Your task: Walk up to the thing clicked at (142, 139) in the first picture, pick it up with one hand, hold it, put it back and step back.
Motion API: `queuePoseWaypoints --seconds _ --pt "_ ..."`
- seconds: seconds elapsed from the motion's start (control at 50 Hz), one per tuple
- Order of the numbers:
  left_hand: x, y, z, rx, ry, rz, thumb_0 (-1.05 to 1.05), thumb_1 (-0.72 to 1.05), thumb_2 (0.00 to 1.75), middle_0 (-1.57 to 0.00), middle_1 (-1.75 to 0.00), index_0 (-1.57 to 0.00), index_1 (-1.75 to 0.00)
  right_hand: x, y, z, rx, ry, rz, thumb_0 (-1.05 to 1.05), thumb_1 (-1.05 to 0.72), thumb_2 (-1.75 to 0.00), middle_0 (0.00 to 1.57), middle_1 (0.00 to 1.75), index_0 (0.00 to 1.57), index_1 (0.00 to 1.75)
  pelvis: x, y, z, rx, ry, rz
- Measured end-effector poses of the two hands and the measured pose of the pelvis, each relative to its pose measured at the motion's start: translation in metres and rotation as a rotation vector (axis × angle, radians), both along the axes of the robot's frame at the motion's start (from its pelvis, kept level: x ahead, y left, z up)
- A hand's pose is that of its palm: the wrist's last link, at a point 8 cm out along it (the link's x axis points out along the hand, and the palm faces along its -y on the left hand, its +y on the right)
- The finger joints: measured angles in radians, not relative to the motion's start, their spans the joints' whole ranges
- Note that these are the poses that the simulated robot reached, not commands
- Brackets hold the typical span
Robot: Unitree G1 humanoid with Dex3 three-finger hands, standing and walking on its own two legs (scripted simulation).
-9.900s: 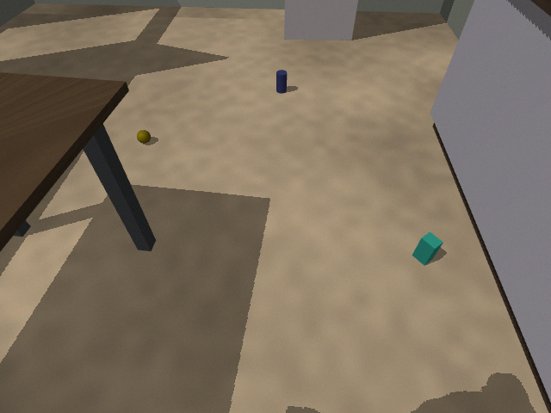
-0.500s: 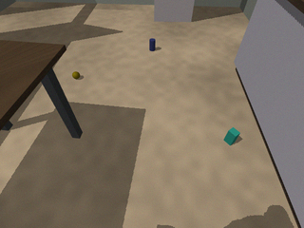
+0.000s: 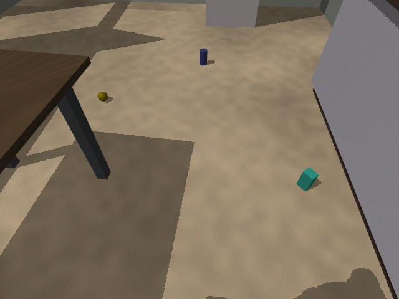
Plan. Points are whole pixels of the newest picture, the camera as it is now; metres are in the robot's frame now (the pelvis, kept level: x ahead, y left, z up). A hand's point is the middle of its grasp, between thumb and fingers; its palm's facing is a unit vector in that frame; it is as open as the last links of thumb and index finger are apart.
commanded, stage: stand
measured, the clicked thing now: (102, 96) +1.67 +0.80 -0.74
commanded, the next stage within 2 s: walk up in 1.60 s
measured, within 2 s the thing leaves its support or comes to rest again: neither
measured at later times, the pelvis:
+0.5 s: pelvis +0.01 +0.01 +0.00, yaw +0 degrees
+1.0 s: pelvis +0.01 +0.01 +0.00, yaw +1 degrees
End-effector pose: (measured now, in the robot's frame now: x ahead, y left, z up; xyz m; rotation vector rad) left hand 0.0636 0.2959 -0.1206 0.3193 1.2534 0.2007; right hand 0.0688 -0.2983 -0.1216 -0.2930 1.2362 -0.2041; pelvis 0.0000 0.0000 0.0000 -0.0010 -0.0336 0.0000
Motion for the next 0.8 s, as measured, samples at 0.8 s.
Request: queuePoseWaypoints --seconds 0.8 --pt "0.017 0.008 0.002 0.006 -0.018 0.004 0.00 0.90 0.90 -0.21 -0.30 -0.21 -0.30 0.028 0.008 0.003 -0.006 -0.032 0.020 0.01 -0.91 -0.90 0.20 0.30 0.21 0.30 0.015 0.006 0.000 0.000 0.002 0.010"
